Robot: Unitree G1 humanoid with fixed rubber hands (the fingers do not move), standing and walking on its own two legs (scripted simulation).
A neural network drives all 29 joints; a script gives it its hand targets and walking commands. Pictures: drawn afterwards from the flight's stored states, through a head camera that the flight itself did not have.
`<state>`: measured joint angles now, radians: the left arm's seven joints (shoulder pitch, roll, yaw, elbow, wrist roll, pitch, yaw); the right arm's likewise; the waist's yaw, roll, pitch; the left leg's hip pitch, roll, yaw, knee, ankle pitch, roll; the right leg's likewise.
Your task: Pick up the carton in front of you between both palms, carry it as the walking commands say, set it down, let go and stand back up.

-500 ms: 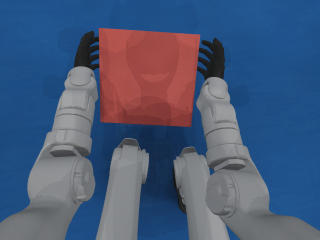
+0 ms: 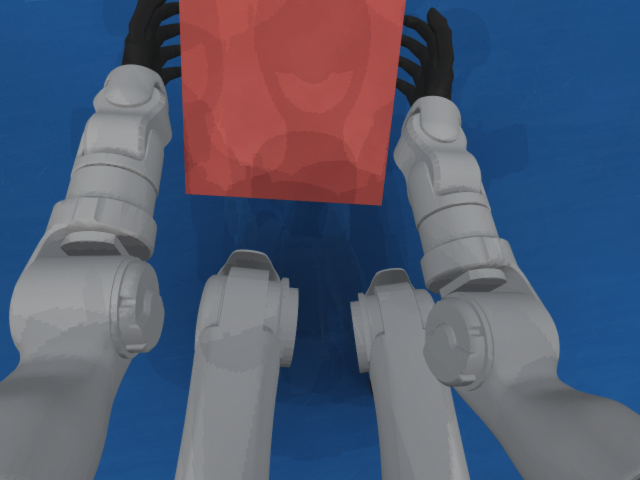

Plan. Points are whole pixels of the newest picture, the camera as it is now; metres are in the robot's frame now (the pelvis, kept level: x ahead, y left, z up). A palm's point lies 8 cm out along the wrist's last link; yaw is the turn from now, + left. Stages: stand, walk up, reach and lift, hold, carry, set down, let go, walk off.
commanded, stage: set down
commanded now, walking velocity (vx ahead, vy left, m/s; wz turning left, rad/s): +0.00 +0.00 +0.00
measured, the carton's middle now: (292, 106) +0.50 +0.10 -0.25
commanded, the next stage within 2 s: none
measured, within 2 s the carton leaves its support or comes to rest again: rests again in 0.70 s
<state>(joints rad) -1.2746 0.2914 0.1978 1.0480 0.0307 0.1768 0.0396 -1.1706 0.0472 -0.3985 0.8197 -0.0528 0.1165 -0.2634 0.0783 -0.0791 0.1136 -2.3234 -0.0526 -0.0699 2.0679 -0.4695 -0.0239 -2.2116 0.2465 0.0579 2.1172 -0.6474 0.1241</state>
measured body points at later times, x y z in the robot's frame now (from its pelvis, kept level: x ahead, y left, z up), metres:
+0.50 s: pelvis +0.00 -0.01 -0.01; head +0.34 +0.05 +0.28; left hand +0.51 +0.25 -0.17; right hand +0.53 -0.05 -0.16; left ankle +0.13 +0.12 -0.36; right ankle +0.10 -0.12 -0.36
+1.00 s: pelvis +0.01 +0.00 -0.02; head +0.36 +0.05 +0.26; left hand +0.51 +0.26 -0.20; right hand +0.53 -0.05 -0.19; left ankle +0.13 +0.12 -0.36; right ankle +0.10 -0.12 -0.36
